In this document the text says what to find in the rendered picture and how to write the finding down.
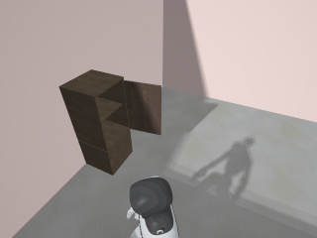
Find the robot torso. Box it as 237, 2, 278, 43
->
139, 204, 179, 238

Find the right robot hand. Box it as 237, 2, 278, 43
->
126, 207, 139, 220

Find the robot head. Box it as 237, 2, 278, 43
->
129, 177, 173, 235

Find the cupboard door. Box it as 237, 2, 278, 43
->
124, 80, 161, 135

